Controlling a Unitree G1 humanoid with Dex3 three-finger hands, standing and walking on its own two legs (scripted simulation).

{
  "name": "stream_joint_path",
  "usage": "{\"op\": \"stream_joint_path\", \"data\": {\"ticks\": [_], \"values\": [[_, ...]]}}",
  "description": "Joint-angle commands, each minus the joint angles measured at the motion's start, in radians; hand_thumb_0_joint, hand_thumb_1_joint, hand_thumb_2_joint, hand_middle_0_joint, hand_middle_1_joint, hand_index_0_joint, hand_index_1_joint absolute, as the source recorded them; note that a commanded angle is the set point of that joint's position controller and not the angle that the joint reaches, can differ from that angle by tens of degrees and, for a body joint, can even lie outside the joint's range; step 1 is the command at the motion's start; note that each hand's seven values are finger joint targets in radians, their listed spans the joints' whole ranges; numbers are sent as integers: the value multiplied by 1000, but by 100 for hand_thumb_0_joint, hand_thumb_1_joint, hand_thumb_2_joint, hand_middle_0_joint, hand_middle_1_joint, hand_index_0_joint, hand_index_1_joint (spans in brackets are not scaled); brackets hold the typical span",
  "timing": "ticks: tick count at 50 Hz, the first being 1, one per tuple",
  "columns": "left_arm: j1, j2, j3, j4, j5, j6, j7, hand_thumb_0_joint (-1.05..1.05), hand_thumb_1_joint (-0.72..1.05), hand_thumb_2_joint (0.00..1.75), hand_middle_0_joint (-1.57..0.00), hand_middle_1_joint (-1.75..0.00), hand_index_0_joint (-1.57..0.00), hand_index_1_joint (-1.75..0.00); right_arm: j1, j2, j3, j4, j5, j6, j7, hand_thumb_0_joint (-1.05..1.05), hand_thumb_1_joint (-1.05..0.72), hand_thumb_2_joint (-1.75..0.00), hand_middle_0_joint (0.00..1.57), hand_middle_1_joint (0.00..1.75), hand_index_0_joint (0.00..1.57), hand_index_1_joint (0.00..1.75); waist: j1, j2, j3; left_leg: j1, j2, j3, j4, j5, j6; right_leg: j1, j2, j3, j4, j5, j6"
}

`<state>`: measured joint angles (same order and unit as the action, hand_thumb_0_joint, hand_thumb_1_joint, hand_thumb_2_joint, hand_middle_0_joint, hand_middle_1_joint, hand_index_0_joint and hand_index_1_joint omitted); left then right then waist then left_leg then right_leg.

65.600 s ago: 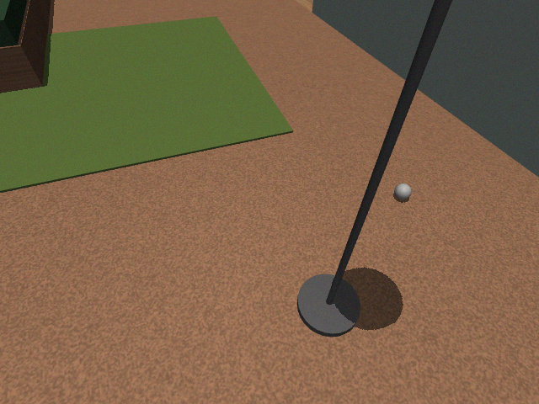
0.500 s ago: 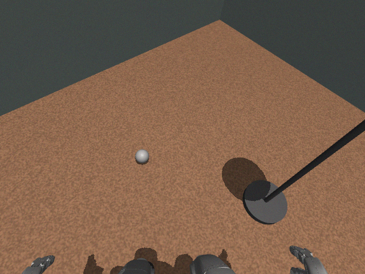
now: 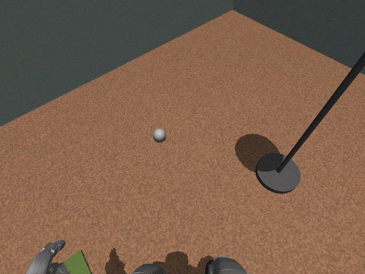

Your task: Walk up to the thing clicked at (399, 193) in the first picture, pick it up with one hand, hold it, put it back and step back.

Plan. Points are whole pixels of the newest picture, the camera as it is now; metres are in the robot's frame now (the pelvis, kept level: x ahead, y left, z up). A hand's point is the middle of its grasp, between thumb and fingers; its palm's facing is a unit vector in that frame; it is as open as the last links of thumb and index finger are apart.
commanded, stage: step back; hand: left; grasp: from above
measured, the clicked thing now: (159, 134) +0.94 +0.17 -0.72
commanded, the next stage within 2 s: stand in 1.38 s
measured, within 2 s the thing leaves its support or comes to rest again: neither
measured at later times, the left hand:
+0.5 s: hand out of the picture -0.11 +0.25 -0.15, palm faces -0.06 -0.92 -0.39, open 7.4 cm
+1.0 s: hand out of the picture -0.06 +0.25 -0.14, palm faces -0.04 -0.92 -0.39, open 7.4 cm
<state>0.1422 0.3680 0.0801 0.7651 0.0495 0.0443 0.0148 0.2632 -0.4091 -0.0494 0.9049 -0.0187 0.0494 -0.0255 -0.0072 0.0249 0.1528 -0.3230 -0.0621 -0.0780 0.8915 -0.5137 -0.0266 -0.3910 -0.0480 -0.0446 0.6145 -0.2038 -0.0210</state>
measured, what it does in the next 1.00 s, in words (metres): walks backwards: left foot, then right foot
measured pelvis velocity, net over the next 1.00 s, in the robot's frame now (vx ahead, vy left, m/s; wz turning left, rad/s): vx -0.16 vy -0.03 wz -0.03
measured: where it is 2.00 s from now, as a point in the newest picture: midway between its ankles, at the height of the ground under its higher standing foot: outside the picture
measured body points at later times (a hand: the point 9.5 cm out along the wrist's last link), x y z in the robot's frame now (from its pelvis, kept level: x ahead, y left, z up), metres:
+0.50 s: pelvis -0.16 -0.02 +0.00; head -0.14 -0.03 +0.44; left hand -0.11 +0.30 -0.12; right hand -0.05 -0.34 -0.11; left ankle -0.07 +0.12 -0.71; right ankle -0.20 -0.14 -0.73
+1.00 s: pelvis -0.16 -0.03 +0.00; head -0.15 -0.02 +0.45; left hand -0.06 +0.30 -0.11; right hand -0.13 -0.34 -0.12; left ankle -0.17 +0.11 -0.73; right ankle -0.12 -0.15 -0.72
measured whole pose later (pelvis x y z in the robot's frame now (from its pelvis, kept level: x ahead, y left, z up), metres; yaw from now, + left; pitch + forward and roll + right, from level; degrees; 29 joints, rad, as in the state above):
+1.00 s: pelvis -0.16 -0.03 +0.00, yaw -2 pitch -3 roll +1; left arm 0.19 0.41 0.07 0.96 0.02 -0.02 -0.02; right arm 0.27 -0.37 -0.05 0.97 -0.03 -0.02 0.02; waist -0.02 -0.02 0.07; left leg -0.20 0.01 -0.02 0.58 -0.33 -0.01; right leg -0.31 -0.03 -0.02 0.61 -0.32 -0.02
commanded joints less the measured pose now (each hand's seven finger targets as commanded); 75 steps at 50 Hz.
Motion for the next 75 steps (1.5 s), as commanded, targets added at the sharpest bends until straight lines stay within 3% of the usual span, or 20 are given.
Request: {"op": "stream_joint_path", "data": {"ticks": [1, 3, 4, 6, 9, 16, 20, 24, 27, 35, 37, 38, 40, 49, 51, 53, 61, 64, 67, 75], "values": [[6, 243, 67, -66, -19, 6, 18, 0, 90, 90, -20, -30, -20, -30, 69, -142, -48, -65, -7, -50, -8, 0, -90, -90, 20, 30, 20, 30, 20, -234, -259, 21, 34, 84, -416, 177, 36, 327, -192, 211, -21, 318, -138], [-5, 203, 44, -86, -27, 17, 7, 0, 90, 90, -20, -30, -20, -30, 88, -190, -69, -54, -17, -48, -8, 0, -90, -90, 20, 30, 20, 30, 6, -75, -254, 155, 126, -61, -518, 334, 80, 118, -116, 166, 65, 97, -60], [-8, 164, 32, -97, -37, 14, 5, 0, 90, 90, -20, -30, -20, -30, 54, -293, -86, -69, -29, -45, -7, 0, -90, -90, 20, 30, 20, 30, 12, 168, -217, 185, 344, -359, -548, 463, 175, -100, 37, 59, 254, -191, -4], [-90, 237, 65, -87, -29, 18, 19, 0, 90, 90, -20, -30, -20, -30, -83, -361, -95, -117, -25, -49, -8, 0, -90, -90, 20, 30, 20, 30, -20, 200, -131, -122, 519, -499, -595, 506, 369, -18, 71, 213, 593, -443, 13], [6, 205, 60, -26, -46, 25, 7, 0, 90, 90, -20, -30, -20, -30, -171, -229, -54, -134, -37, -52, -16, 0, -90, -90, 20, 30, 20, 30, 58, 58, -121, -15, 295, -139, -480, 672, 240, -89, 150, 254, 709, -289, 2], [22, 188, 38, 7, -24, -27, -10, 0, 90, 90, -20, -30, -20, -30, -68, -225, -72, -114, -24, -47, 2, 0, -90, -90, 20, 30, 20, 30, -35, 188, -198, 269, 293, -139, -478, 238, 263, -65, 66, 108, 187, -323, 46], [173, 184, 44, 131, -16, -58, -12, 0, 90, 90, -20, -30, -20, -30, -118, -251, -80, -118, -27, -20, 15, 0, -90, -90, 20, 30, 20, 30, 21, 172, -214, 63, 250, -70, -396, 89, 200, 244, 84, 32, -253, -172, -11], [7, 382, 82, 80, 7, -65, -5, 0, 90, 90, -20, -30, -20, -30, -201, -198, -70, -122, -11, -32, 5, 0, -90, -90, 20, 30, 20, 30, 55, -219, -9, -87, 84, -81, 13, -6, 17, -181, -331, 669, -430, -746, -230], [-43, 248, 54, 72, -4, -83, -2, 0, 90, 90, -20, -30, -20, -30, -128, -165, -54, -63, 2, -48, 22, 0, -90, -90, 20, 30, 20, 30, 3, -131, 2, -124, 27, -38, 12, 135, 25, 19, -146, 328, -325, -308, -140], [51, 261, 49, 90, -12, -65, -20, 0, 90, 90, -20, -30, -20, -30, -43, -144, -56, -7, -11, -101, 27, 0, -90, -90, 20, 30, 20, 30, 21, -183, -121, 121, 20, 105, -521, 200, 34, 164, -142, 217, -133, -110, -116], [91, 159, 20, 87, -23, -66, -20, 0, 90, 90, -20, -30, -20, -30, 28, -204, -83, 10, -23, -120, 18, 0, -90, -90, 20, 30, 20, 30, 4, 33, -219, 372, 212, -221, -598, 228, 107, -15, -20, 101, 183, -38, -35], [53, 155, 17, 83, -37, -63, -19, 0, 90, 90, -20, -30, -20, -30, 12, -287, -95, -1, -22, -119, 19, 0, -90, -90, 20, 30, 20, 30, 0, 122, -176, 358, 376, -465, -631, 39, 221, -186, 57, 5, 242, -302, -8], [-9, 256, 44, 84, -26, -66, -16, 0, 90, 90, -20, -30, -20, -30, 19, -304, -105, 4, -17, -111, 24, 0, -90, -90, 20, 30, 20, 30, -23, 51, -69, 167, 422, -473, -658, -75, 314, -146, -15, 115, 327, -376, -20], [114, 175, 39, 176, -31, -97, -15, 0, 90, 90, -20, -30, -20, -30, -118, -154, -41, -32, 3, -82, 27, 0, -90, -90, 20, 30, 20, 30, 68, 97, -149, -31, 184, -25, -357, 344, 133, 294, 64, -24, -177, -2, 0], [146, 269, 65, 185, -13, -104, 2, 0, 90, 90, -20, -30, -20, -30, -87, -67, -9, -50, 18, -75, 17, 0, -90, -90, 20, 30, 20, 30, 81, -138, -171, -209, 44, 8, -121, 175, 58, 404, -131, 288, -260, -16, -48], [-20, 340, 63, 131, -12, -102, 1, 0, 90, 90, -20, -30, -20, -30, -23, -148, -36, 0, 6, -53, 3, 0, -90, -90, 20, 30, 20, 30, 32, -129, -121, -59, 70, -38, 35, -93, 32, 73, -370, 553, -385, -378, -216], [-83, 265, 40, 145, -24, -103, -2, 0, 90, 90, -20, -30, -20, -30, 8, -123, -25, 75, -1, -70, 16, 0, -90, -90, 20, 30, 20, 30, 5, -179, -156, 20, 88, 69, -271, 81, 27, 155, -207, 205, -203, 72, -142], [-97, 214, 19, 148, -42, -88, -2, 0, 90, 90, -20, -30, -20, -30, 16, -144, -44, 103, -16, -85, 9, 0, -90, -90, 20, 30, 20, 30, -8, -98, -212, 180, 109, 14, -473, 442, 46, 134, -138, 113, -25, 255, -54], [-92, 191, 12, 177, -59, -77, 1, 0, 90, 90, -20, -30, -20, -30, -152, -240, -49, 65, -5, -89, 10, 0, -90, -90, 20, 30, 20, 30, 41, 76, -181, 54, 288, -170, -463, 555, 183, 185, 2, 19, -11, -87, 3], [-98, 177, -24, 255, -57, -75, -8, 0, 90, 90, -20, -30, -20, -30, -167, -175, -14, 116, 13, -106, 8, 0, -90, -90, 20, 30, 20, 30, 19, 56, -247, 220, 204, -34, -479, 819, 52, 309, -65, 76, -146, 307, -6]]}}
